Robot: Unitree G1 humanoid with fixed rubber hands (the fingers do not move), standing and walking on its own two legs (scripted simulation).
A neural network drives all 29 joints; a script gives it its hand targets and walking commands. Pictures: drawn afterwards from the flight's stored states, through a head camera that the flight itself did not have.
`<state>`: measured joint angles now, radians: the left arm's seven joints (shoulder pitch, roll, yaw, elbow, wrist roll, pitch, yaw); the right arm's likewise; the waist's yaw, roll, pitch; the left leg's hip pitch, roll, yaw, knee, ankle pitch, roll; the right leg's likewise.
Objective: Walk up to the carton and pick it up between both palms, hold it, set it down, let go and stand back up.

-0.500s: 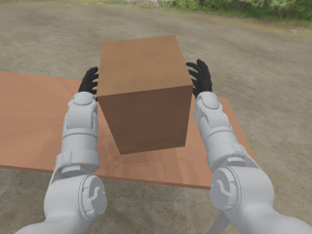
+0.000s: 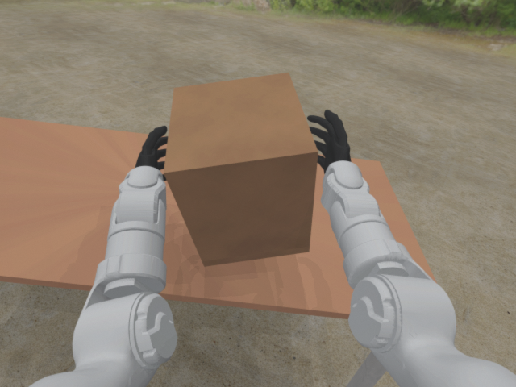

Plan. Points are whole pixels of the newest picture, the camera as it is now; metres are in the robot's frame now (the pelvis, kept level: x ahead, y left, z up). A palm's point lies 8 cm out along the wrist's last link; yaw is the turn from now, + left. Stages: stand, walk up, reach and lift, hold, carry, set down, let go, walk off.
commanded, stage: set down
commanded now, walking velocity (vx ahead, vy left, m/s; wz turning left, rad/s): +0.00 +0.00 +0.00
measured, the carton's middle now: (244, 173) +0.46 +0.03 +0.15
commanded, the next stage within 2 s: none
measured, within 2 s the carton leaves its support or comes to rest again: neither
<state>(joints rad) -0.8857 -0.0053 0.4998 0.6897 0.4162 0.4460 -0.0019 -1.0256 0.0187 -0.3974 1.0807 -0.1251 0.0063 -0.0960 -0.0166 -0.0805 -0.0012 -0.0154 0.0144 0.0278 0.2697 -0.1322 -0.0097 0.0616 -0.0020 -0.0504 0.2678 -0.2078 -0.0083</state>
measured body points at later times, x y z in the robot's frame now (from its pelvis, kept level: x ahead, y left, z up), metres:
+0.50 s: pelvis +0.00 +0.00 +0.00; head -0.03 +0.03 +0.45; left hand +0.42 +0.19 +0.17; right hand +0.43 -0.11 +0.20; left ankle +0.02 +0.12 -0.75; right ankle -0.03 -0.10 -0.75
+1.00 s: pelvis +0.02 +0.00 +0.00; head +0.01 +0.03 +0.45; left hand +0.44 +0.18 +0.14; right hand +0.45 -0.12 +0.17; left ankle +0.02 +0.12 -0.75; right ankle -0.03 -0.10 -0.75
